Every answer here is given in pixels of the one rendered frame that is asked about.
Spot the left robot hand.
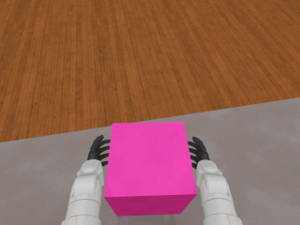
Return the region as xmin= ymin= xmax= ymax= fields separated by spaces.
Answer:
xmin=87 ymin=135 xmax=111 ymax=167

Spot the right robot forearm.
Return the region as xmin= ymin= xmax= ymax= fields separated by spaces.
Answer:
xmin=196 ymin=159 xmax=243 ymax=225

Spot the right robot hand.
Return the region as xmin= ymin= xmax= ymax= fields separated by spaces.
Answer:
xmin=187 ymin=136 xmax=210 ymax=170

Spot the left robot forearm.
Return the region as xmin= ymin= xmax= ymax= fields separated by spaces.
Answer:
xmin=61 ymin=159 xmax=105 ymax=225

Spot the carton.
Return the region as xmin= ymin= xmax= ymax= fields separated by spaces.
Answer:
xmin=104 ymin=122 xmax=197 ymax=217

